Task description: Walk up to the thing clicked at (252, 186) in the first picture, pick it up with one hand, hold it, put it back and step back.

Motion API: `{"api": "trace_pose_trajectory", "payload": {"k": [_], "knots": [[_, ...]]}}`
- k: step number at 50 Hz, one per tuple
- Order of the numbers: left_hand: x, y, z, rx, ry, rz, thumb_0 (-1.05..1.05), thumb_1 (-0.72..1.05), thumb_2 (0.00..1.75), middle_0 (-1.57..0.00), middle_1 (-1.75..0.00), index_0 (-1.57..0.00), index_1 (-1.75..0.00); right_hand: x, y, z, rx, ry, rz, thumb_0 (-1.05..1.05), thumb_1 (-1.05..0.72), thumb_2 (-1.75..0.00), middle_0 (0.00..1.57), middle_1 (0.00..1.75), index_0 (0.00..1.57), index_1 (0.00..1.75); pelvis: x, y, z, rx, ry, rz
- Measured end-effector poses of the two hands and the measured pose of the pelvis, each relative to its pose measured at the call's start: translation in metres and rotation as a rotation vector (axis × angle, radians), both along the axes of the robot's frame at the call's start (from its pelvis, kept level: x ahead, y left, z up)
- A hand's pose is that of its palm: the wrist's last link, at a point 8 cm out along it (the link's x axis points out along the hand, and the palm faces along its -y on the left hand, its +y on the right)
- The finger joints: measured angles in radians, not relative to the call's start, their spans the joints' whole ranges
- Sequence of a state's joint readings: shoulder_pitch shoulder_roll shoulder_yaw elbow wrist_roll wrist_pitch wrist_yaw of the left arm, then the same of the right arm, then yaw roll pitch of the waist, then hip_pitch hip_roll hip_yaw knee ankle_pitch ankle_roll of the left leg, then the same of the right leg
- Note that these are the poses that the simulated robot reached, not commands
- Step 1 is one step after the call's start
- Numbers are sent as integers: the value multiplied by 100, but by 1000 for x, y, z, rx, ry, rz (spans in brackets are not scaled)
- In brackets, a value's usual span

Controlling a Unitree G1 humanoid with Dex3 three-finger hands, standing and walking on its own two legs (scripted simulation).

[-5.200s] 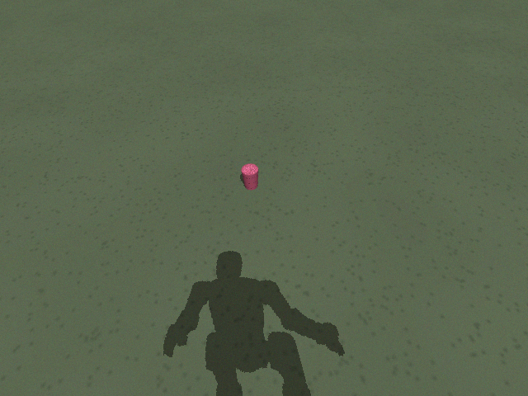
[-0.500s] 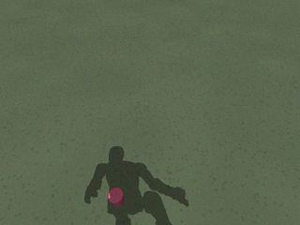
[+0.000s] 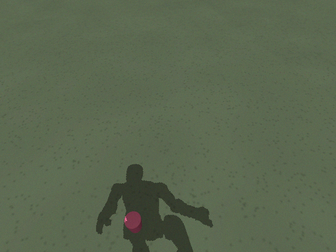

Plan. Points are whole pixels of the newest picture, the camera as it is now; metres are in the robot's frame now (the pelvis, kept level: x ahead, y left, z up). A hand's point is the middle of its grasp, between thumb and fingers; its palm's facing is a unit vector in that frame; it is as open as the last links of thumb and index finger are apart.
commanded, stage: stand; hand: left
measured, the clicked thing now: (134, 223) +0.41 +0.24 -0.72
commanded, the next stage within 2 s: none
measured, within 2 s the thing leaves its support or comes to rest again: neither
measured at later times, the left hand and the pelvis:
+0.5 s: hand out of the picture +0.08 +0.25 -0.15, palm faces -0.02 -0.94 -0.35, open 7.3 cm; pelvis +0.00 -0.01 +0.00, yaw +0 degrees
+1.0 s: hand out of the picture +0.08 +0.25 -0.16, palm faces -0.03 -0.94 -0.34, open 7.3 cm; pelvis +0.01 -0.01 +0.00, yaw +0 degrees
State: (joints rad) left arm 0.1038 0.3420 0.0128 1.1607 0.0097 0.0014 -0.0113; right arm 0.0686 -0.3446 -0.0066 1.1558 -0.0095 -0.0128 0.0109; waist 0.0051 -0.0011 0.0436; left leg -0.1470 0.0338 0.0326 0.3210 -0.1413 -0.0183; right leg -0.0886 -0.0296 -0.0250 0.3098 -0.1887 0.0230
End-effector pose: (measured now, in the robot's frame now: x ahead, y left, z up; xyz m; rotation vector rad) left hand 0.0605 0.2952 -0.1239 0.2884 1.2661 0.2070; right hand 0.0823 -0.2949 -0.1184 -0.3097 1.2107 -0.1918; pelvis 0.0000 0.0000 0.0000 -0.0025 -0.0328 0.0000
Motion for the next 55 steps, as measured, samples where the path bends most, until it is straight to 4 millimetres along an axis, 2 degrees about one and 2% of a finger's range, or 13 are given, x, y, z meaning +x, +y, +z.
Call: {"api": "trace_pose_trajectory", "payload": {"k": [19, 32, 55], "knots": [[15, -1, 6, 19, -41, -29, 0, 91, 90, -21, -30, -20, -30, -6, -6, -2, 3, 10, -12, 1, -91, -89, 20, 30, 21, 30, 4, -4, 0, 3, -8, -1], [13, -4, 5, 18, -23, -34, 0, 91, 90, -21, -30, -20, -30, -13, -11, -3, -1, 39, -17, 1, -91, -89, 20, 30, 21, 30, 6, -7, 0, 2, -1, 0], [14, -5, 5, 19, -23, -33, 0, 91, 90, -21, -30, -20, -30, -5, -11, -1, -2, 20, -13, 1, -91, -89, 20, 30, 21, 30, 8, -8, 0, 3, -5, -5]]}}
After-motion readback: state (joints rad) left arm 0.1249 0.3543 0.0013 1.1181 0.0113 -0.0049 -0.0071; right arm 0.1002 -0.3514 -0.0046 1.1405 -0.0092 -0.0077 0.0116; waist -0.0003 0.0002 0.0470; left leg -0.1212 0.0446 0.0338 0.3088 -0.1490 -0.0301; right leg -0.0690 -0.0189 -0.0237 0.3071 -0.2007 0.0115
